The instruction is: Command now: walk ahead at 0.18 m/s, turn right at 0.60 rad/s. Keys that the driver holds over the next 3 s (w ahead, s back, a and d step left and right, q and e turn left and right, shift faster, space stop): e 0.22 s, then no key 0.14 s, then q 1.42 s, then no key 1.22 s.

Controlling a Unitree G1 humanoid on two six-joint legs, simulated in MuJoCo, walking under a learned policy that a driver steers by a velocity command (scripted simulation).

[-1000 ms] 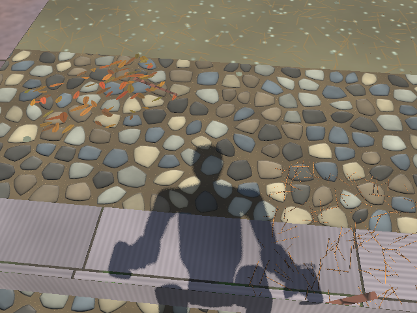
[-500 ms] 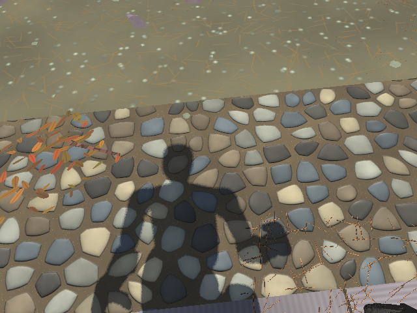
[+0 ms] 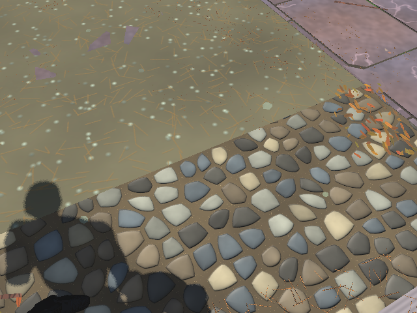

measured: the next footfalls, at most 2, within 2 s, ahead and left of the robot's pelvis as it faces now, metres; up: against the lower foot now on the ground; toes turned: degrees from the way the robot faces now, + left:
right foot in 0.22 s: +0.21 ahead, -0.11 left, +0.00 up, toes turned -11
left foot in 0.64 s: +0.21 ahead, +0.13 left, +0.00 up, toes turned -5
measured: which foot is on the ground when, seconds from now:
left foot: down 0.00-0.24, up 0.26-0.62, down 0.64-0.94, up 0.96-1.00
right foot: up 0.00-0.20, down 0.22-0.66, up 0.68-0.92, down 0.94-1.00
